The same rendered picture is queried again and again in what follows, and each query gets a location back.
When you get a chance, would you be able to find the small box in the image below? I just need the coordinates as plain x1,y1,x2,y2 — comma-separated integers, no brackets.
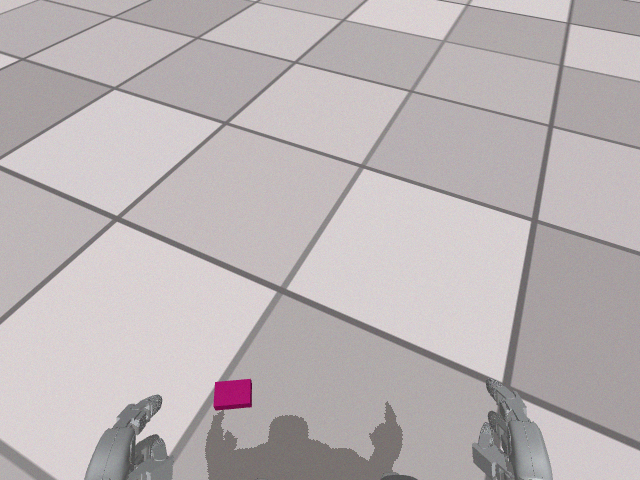
213,379,252,411

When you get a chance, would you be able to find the left robot hand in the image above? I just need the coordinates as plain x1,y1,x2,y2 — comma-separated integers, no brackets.
84,395,173,480

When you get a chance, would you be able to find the right robot hand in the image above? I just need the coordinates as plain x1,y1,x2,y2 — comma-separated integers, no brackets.
472,378,553,480

